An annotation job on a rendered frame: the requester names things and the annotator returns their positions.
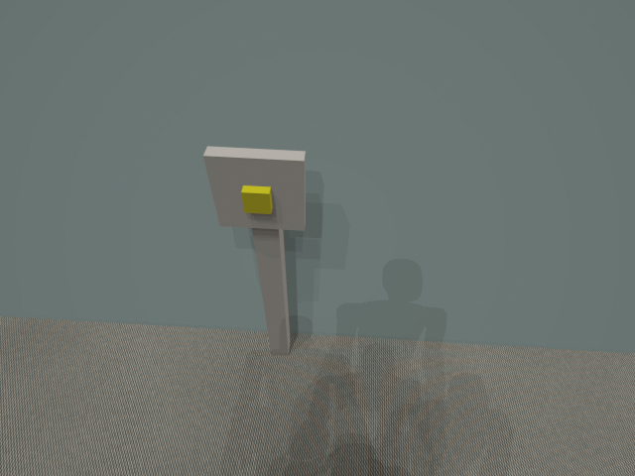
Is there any panel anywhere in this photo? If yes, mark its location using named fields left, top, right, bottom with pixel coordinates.
left=203, top=146, right=306, bottom=356

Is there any button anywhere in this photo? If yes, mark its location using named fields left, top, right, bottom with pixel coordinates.
left=241, top=185, right=273, bottom=214

